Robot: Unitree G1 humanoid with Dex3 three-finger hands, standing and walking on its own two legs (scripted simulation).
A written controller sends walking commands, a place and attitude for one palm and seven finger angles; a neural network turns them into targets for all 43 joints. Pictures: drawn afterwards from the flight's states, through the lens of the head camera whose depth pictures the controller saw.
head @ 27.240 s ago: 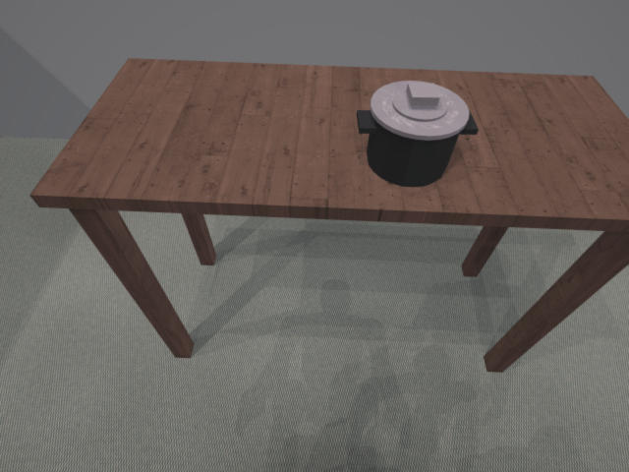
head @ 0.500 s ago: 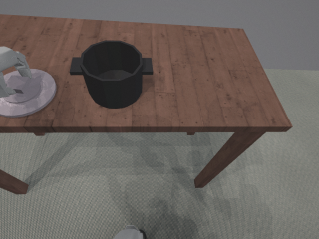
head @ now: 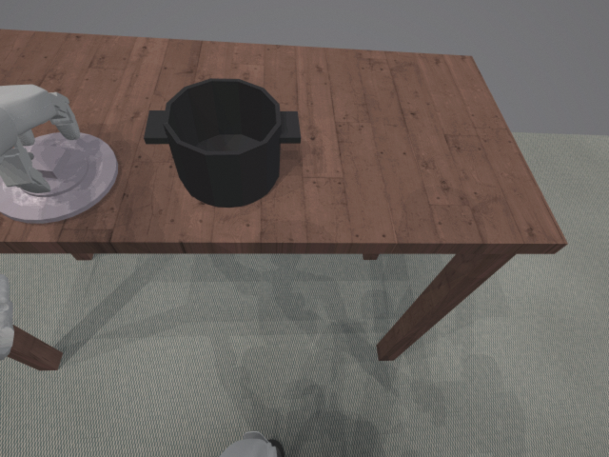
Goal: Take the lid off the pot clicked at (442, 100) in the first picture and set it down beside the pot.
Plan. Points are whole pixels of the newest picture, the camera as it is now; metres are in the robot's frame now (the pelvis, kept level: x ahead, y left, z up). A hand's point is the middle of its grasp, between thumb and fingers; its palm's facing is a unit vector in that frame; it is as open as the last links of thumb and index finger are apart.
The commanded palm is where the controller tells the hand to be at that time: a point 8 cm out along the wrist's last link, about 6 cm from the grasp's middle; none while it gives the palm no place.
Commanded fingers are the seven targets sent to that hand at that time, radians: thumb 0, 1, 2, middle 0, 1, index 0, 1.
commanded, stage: open the fingers wide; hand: left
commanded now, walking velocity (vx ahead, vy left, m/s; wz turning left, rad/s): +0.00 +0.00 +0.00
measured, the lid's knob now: (46, 161) +0.48 +0.34 +0.08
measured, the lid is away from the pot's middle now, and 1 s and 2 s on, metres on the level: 0.24 0.24 0.24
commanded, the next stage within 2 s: raise the empty hand in 0.20 s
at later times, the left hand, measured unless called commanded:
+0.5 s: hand (24, 145) +0.46 +0.33 +0.12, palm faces -0.38 -0.09 -0.92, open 11.1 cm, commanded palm +0.49 +0.33 +0.19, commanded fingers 0.00 -0.09 0.80 -0.42 -0.73 -0.42 -0.73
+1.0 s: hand out of the picture +0.47 +0.34 +0.18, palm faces -0.34 -0.11 -0.93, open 11.1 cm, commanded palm +0.49 +0.33 +0.25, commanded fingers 0.00 -0.09 0.80 -0.42 -0.73 -0.42 -0.73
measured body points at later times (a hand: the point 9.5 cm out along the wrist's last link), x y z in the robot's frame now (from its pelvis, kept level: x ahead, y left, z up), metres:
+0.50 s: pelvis +0.00 +0.00 +0.00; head +0.08 +0.02 +0.45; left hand +0.48 +0.33 +0.18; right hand +0.03 -0.29 -0.11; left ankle +0.06 +0.03 -0.71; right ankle -0.03 -0.14 -0.71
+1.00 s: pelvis +0.01 -0.01 +0.01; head +0.08 +0.01 +0.45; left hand +0.48 +0.34 +0.23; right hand +0.05 -0.29 -0.10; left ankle +0.06 +0.03 -0.71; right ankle -0.03 -0.14 -0.71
